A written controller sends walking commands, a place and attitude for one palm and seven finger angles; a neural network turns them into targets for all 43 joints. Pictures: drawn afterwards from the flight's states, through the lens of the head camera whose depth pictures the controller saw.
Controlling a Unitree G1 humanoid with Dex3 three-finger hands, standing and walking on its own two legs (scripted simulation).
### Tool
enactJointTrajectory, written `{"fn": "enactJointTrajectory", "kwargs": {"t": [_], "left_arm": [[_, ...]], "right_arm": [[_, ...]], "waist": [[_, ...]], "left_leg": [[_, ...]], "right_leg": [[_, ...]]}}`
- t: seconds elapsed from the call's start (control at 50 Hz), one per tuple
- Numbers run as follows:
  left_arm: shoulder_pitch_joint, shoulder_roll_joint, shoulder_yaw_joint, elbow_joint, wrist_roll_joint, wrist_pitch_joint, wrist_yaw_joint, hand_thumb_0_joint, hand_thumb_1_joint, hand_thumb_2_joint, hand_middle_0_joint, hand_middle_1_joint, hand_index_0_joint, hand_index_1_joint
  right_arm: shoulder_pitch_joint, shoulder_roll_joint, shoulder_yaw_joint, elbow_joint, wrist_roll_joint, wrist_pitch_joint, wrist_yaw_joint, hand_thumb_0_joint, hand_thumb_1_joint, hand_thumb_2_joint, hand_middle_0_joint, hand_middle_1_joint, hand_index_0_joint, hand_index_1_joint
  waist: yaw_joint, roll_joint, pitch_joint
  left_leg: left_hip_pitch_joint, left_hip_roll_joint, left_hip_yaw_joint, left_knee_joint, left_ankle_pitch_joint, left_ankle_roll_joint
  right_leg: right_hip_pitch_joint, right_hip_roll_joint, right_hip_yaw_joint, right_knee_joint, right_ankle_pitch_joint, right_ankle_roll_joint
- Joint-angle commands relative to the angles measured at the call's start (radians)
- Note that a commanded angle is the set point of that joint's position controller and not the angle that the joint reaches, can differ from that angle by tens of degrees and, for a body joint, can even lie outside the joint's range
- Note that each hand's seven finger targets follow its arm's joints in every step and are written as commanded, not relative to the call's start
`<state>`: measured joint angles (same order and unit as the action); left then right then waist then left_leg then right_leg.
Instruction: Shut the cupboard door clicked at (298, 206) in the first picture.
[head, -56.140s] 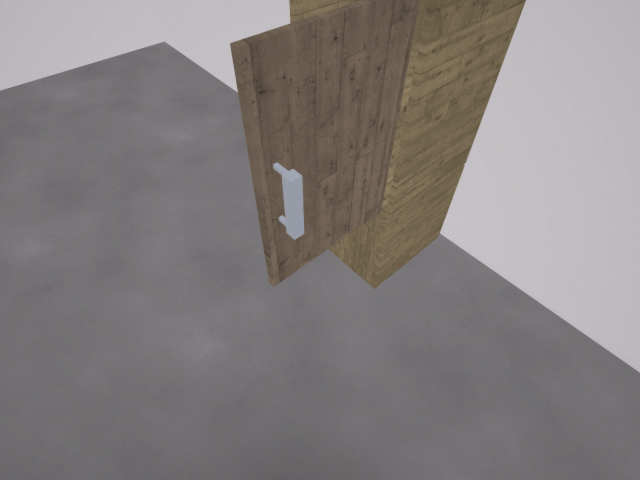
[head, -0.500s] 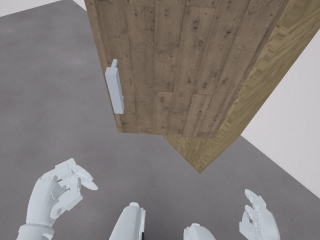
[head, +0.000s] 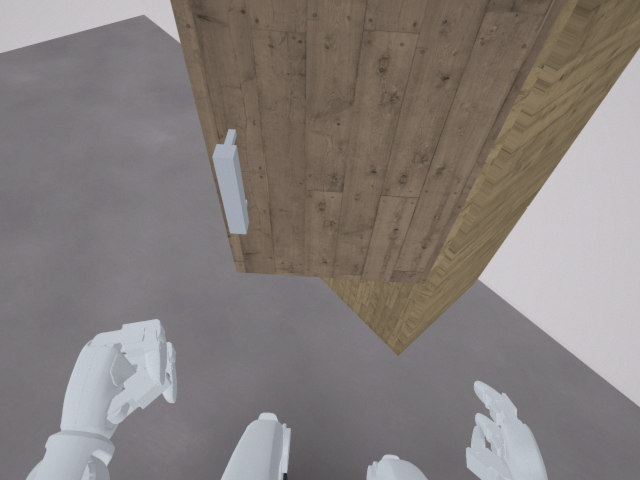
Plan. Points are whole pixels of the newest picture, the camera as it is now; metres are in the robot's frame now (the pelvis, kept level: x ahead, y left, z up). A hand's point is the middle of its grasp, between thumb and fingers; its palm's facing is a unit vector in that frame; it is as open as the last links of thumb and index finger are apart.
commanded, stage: raise the hand and make a fist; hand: left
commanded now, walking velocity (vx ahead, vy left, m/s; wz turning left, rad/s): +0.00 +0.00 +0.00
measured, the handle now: (235, 183) +0.51 +0.17 +0.05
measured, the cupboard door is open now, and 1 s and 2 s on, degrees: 46 46 46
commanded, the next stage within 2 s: bring the fist close to the handle in 0.42 s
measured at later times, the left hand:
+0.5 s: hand (175, 367) +0.23 +0.18 +0.05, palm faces +0.02 -1.00 -0.04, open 3.1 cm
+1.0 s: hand (207, 309) +0.30 +0.16 +0.06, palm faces -0.01 -1.00 -0.03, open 3.1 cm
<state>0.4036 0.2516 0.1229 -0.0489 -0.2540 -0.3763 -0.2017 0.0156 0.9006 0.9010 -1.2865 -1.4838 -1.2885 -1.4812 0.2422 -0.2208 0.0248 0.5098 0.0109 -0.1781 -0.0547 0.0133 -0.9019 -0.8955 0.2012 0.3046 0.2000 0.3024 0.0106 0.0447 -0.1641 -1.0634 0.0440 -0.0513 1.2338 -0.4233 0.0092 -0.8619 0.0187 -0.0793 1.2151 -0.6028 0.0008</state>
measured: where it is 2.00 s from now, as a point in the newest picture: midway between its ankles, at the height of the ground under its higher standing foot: outside the picture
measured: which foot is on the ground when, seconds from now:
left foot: down 0.00-1.00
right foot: down 0.00-1.00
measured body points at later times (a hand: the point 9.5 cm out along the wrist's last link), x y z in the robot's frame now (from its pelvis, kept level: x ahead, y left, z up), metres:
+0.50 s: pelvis +0.01 -0.01 +0.00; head +0.06 +0.00 +0.45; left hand +0.22 +0.23 +0.06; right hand +0.19 -0.24 -0.07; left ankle +0.09 +0.11 -0.63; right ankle +0.00 -0.13 -0.63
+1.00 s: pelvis +0.01 +0.00 +0.00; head +0.07 +0.01 +0.45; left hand +0.29 +0.22 +0.06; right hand +0.17 -0.24 -0.08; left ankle +0.09 +0.11 -0.63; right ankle +0.00 -0.13 -0.63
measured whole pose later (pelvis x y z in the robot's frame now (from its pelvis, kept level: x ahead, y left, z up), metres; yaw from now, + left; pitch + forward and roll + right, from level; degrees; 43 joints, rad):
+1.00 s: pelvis +0.01 +0.00 +0.00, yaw +0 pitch +15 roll -3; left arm 0.10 0.23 0.09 0.16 -0.21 -0.35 -0.14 0.02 0.90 0.90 -1.30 -1.50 -1.30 -1.50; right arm 0.25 -0.23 0.02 0.55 0.01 -0.14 -0.05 0.01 -0.90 -0.90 0.20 0.30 0.20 0.30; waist -0.01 0.04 -0.16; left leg -1.05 0.05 -0.03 1.20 -0.42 0.01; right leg -0.87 0.02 -0.06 1.20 -0.60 0.00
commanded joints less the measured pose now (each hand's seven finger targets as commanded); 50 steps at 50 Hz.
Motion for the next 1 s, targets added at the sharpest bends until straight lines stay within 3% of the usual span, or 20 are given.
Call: {"fn": "enactJointTrajectory", "kwargs": {"t": [0.0, 0.06, 0.1, 0.14, 0.32, 0.42, 0.48, 0.5, 0.54, 0.6, 0.76, 0.78, 0.82, 0.86, 0.88, 0.98], "left_arm": [[-0.060, 0.105, 0.075, -0.199, -0.026, -0.074, 0.002, 0.000, 0.900, 0.900, -1.300, -1.500, -1.300, -1.500], [-0.054, 0.104, 0.077, -0.185, -0.032, -0.072, -0.002, 0.000, 0.900, 0.900, -1.300, -1.500, -1.300, -1.500], [-0.054, 0.097, 0.070, -0.167, -0.034, -0.074, -0.004, 0.000, 0.900, 0.900, -1.300, -1.500, -1.300, -1.500], [-0.057, 0.111, 0.082, -0.178, -0.034, -0.079, -0.005, 0.000, 0.900, 0.900, -1.300, -1.500, -1.300, -1.500], [-0.062, 0.098, 0.072, -0.180, -0.029, -0.093, 0.002, 0.000, 0.900, 0.900, -1.300, -1.500, -1.300, -1.500], [-0.065, 0.090, 0.069, -0.181, -0.036, -0.086, -0.008, 0.000, 0.900, 0.900, -1.300, -1.500, -1.300, -1.500], [-0.067, 0.092, 0.067, -0.193, -0.031, -0.087, -0.012, 0.000, 0.900, 0.900, -1.300, -1.500, -1.300, -1.500], [-0.067, 0.098, 0.078, -0.185, -0.035, -0.085, -0.011, 0.000, 0.900, 0.900, -1.300, -1.500, -1.300, -1.500], [-0.130, 0.086, 0.046, -0.200, -0.025, -0.089, -0.009, 0.000, 0.900, 0.900, -1.300, -1.500, -1.300, -1.500], [-0.213, 0.086, 0.039, -0.157, -0.019, -0.087, -0.001, 0.000, 0.900, 0.900, -1.300, -1.500, -1.300, -1.500], [-0.301, 0.107, 0.063, -0.101, -0.005, -0.041, 0.021, 0.000, 0.900, 0.900, -1.300, -1.500, -1.300, -1.500], [-0.314, 0.084, 0.037, -0.093, -0.002, -0.036, 0.025, 0.000, 0.900, 0.900, -1.300, -1.500, -1.300, -1.500], [-0.353, 0.085, 0.034, -0.069, 0.007, -0.031, 0.038, 0.000, 0.900, 0.900, -1.300, -1.500, -1.300, -1.500], [-0.382, 0.091, 0.049, -0.019, 0.014, -0.030, 0.050, 0.000, 0.900, 0.900, -1.300, -1.500, -1.300, -1.500], [-0.430, 0.071, 0.018, -0.021, 0.020, -0.035, 0.054, 0.000, 0.900, 0.900, -1.300, -1.500, -1.300, -1.500], [-0.543, 0.063, 0.012, 0.051, 0.038, -0.050, 0.080, 0.000, 0.900, 0.900, -1.300, -1.500, -1.300, -1.500]], "right_arm": [[-0.054, -0.134, -0.060, -0.155, 0.009, -0.056, -0.009, 0.000, -0.900, -0.900, 0.200, 0.300, 0.200, 0.300], [-0.058, -0.132, -0.061, -0.153, 0.010, -0.056, -0.010, 0.000, -0.900, -0.900, 0.200, 0.300, 0.200, 0.300], [-0.057, -0.133, -0.062, -0.153, 0.012, -0.054, -0.011, 0.000, -0.900, -0.900, 0.200, 0.300, 0.200, 0.300], [-0.054, -0.132, -0.064, -0.148, 0.012, -0.055, -0.012, 0.000, -0.900, -0.900, 0.200, 0.300, 0.200, 0.300], [-0.054, -0.132, -0.066, -0.148, 0.011, -0.049, -0.010, 0.000, -0.900, -0.900, 0.200, 0.300, 0.200, 0.300], [-0.052, -0.132, -0.067, -0.150, 0.011, -0.044, -0.011, 0.000, -0.900, -0.900, 0.200, 0.300, 0.200, 0.300], [-0.051, -0.130, -0.066, -0.149, 0.009, -0.041, -0.009, 0.000, -0.900, -0.900, 0.200, 0.300, 0.200, 0.300], [-0.049, -0.130, -0.066, -0.148, 0.009, -0.039, -0.009, 0.000, -0.900, -0.900, 0.200, 0.300, 0.200, 0.300], [-0.044, -0.136, -0.063, -0.147, 0.007, -0.040, -0.011, 0.000, -0.900, -0.900, 0.200, 0.300, 0.200, 0.300], [-0.041, -0.142, -0.060, -0.136, 0.005, -0.043, -0.013, 0.000, -0.900, -0.900, 0.200, 0.300, 0.200, 0.300], [-0.038, -0.143, -0.058, -0.126, 0.010, -0.027, -0.007, 0.000, -0.900, -0.900, 0.200, 0.300, 0.200, 0.300], [-0.038, -0.141, -0.056, -0.128, 0.010, -0.023, -0.004, 0.000, -0.900, -0.900, 0.200, 0.300, 0.200, 0.300], [-0.037, -0.143, -0.055, -0.121, 0.010, -0.018, -0.001, 0.000, -0.900, -0.900, 0.200, 0.300, 0.200, 0.300], [-0.034, -0.146, -0.056, -0.114, 0.008, -0.010, -0.001, 0.000, -0.900, -0.900, 0.200, 0.300, 0.200, 0.300], [-0.039, -0.144, -0.053, -0.113, 0.009, -0.009, 0.001, 0.000, -0.900, -0.900, 0.200, 0.300, 0.200, 0.300], [-0.023, -0.150, -0.058, -0.089, 0.004, -0.002, 0.005, 0.000, -0.900, -0.900, 0.200, 0.300, 0.200, 0.300]], "waist": [[-0.011, 0.018, -0.172], [-0.005, 0.022, -0.164], [-0.008, -0.014, -0.153], [0.000, 0.018, -0.166], [-0.008, 0.024, -0.169], [-0.010, -0.005, -0.188], [-0.007, 0.030, -0.203], [-0.005, 0.013, -0.204], [-0.019, 0.033, -0.191], [-0.035, -0.003, -0.183], [-0.009, 0.033, -0.253], [-0.017, 0.026, -0.241], [-0.021, 0.037, -0.223], [-0.023, 0.010, -0.210], [-0.032, 0.026, -0.203], [-0.040, 0.012, -0.243]], "left_leg": [[0.297, -0.021, -0.027, -0.219, -0.034, 0.015], [0.276, -0.024, -0.013, -0.203, -0.014, 0.016], [0.261, -0.024, -0.009, -0.196, -0.017, 0.016], [0.265, -0.024, -0.007, -0.190, 0.006, 0.017], [0.288, -0.022, -0.006, -0.192, 0.016, 0.017], [0.291, -0.022, -0.003, -0.180, 0.049, 0.020], [0.311, -0.022, -0.006, -0.180, 0.077, 0.018], [0.303, -0.022, -0.007, -0.180, 0.071, 0.018], [0.307, -0.020, -0.016, -0.179, 0.055, 0.020], [0.283, -0.019, -0.018, -0.167, 0.018, 0.021], [0.338, -0.018, -0.015, -0.196, 0.059, 0.016], [0.341, -0.019, -0.013, -0.200, 0.059, 0.018], [0.345, -0.016, -0.016, -0.213, 0.042, 0.015], [0.332, -0.016, -0.015, -0.215, 0.038, 0.014], [0.335, -0.017, -0.015, -0.217, 0.026, 0.014], [0.370, -0.014, -0.020, -0.219, 0.040, 0.013]], "right_leg": [[-0.040, 0.028, 0.031, -0.230, 0.072, -0.029], [-0.028, 0.023, 0.048, -0.241, 0.065, -0.028], [-0.027, 0.021, 0.060, -0.252, 0.043, -0.025], [-0.012, 0.022, 0.066, -0.247, 0.064, -0.029], [-0.034, 0.024, 0.050, -0.230, 0.098, -0.026], [-0.021, 0.025, 0.051, -0.226, 0.137, -0.022], [-0.021, 0.026, 0.041, -0.208, 0.178, -0.026], [-0.019, 0.027, 0.041, -0.209, 0.173, -0.025], [-0.045, 0.030, 0.034, -0.200, 0.161, -0.027], [-0.068, 0.026, 0.041, -0.208, 0.122, -0.024], [-0.023, 0.026, 0.041, -0.213, 0.164, -0.029], [-0.026, 0.025, 0.039, -0.221, 0.167, -0.027], [-0.038, 0.025, 0.034, -0.225, 0.155, -0.027], [-0.036, 0.025, 0.035, -0.229, 0.151, -0.026], [-0.045, 0.022, 0.036, -0.231, 0.140, -0.026], [-0.050, 0.019, 0.031, -0.226, 0.161, -0.027]]}}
